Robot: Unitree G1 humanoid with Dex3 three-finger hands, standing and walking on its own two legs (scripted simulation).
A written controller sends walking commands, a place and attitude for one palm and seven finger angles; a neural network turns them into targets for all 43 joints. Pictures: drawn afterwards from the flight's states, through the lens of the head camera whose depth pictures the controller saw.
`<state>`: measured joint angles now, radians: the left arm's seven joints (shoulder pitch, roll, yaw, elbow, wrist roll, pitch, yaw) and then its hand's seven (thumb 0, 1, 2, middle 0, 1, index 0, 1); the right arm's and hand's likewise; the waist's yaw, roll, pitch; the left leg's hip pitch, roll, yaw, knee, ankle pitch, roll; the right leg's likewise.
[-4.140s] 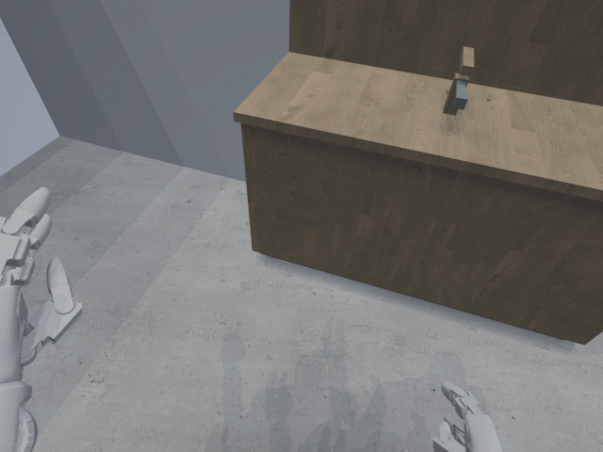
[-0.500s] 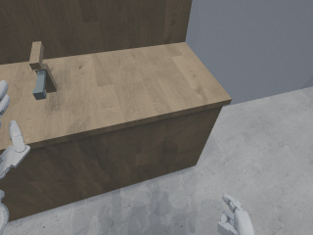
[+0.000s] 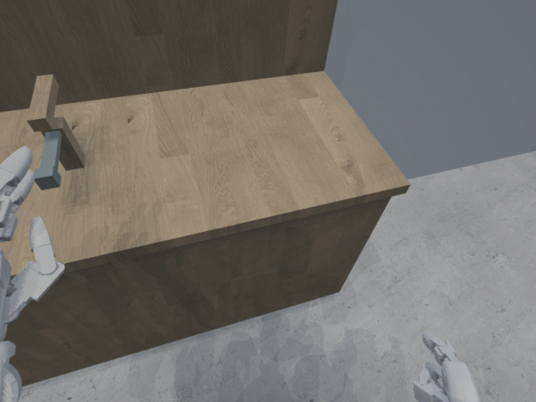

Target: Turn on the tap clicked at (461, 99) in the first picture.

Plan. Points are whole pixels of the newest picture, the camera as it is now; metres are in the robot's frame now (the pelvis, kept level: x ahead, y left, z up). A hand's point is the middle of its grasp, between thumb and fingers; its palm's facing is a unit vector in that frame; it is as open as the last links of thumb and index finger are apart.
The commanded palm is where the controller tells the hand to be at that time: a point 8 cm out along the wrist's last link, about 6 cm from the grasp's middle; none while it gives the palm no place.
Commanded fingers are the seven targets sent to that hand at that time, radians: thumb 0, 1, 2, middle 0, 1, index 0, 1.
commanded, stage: come to a stop and stand still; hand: left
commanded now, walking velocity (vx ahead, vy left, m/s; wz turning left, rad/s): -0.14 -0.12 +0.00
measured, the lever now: (47, 177) +0.43 +0.39 +0.06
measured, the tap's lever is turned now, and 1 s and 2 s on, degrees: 0 0 0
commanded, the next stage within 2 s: none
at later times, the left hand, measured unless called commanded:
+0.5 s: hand (59, 313) +0.17 +0.21 +0.17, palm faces +0.39 -0.83 -0.40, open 7.4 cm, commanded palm +0.13 +0.25 +0.19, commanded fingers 0.00 0.90 0.90 -0.20 -0.30 -0.20 -0.30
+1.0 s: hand (28, 367) +0.13 +0.22 +0.16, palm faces +0.40 -0.84 -0.36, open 7.4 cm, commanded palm +0.08 +0.26 +0.19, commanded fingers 0.00 0.90 0.90 -0.20 -0.30 -0.20 -0.30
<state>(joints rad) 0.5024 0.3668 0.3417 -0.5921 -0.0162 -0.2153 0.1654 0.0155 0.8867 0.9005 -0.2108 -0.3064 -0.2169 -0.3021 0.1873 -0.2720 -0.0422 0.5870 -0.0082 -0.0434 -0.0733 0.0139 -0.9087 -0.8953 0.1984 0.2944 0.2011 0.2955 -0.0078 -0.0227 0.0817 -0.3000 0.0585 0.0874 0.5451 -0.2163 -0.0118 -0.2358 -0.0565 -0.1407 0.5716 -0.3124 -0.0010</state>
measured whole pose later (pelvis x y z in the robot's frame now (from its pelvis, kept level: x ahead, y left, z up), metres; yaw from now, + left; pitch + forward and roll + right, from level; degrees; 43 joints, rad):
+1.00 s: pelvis -0.09 -0.02 +0.00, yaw -1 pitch -2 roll -1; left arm 0.44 0.34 0.31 -0.45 -0.01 -0.16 0.16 0.01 0.89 0.90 -0.21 -0.31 -0.21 -0.30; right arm 0.22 -0.19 0.04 0.62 -0.01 -0.06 -0.06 0.01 -0.91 -0.89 0.20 0.29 0.20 0.30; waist 0.01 0.00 0.03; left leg -0.29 0.01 0.04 0.56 -0.26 0.01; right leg -0.31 0.02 -0.10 0.46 -0.13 -0.05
